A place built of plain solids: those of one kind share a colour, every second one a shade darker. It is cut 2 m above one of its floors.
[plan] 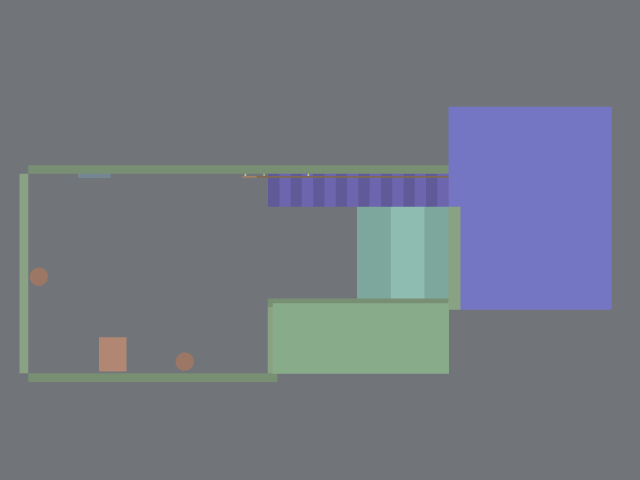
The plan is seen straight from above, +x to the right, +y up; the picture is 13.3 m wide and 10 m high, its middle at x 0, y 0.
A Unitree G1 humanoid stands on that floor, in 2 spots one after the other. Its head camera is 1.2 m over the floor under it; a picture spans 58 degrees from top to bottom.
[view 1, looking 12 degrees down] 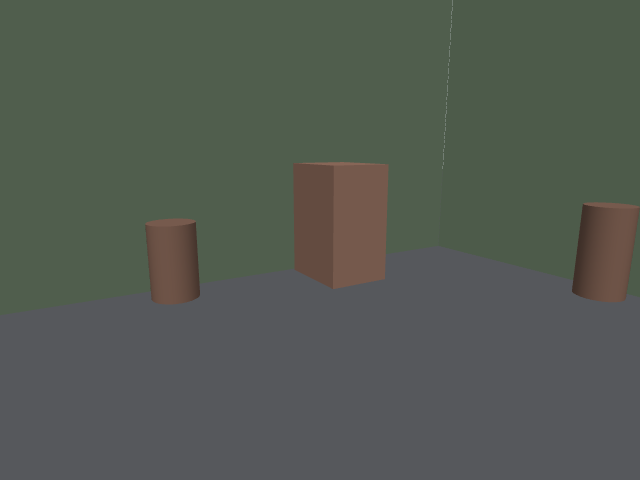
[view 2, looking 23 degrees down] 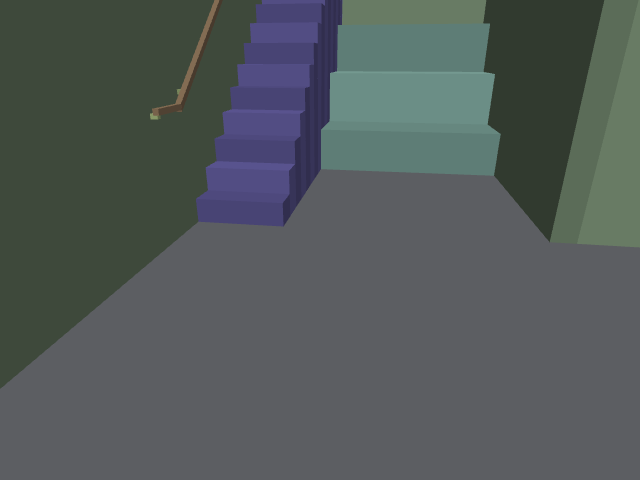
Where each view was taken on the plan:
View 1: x -2.08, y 0.99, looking -121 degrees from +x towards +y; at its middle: bin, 3.86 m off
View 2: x -4.09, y -0.06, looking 9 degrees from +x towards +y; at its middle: ground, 3.07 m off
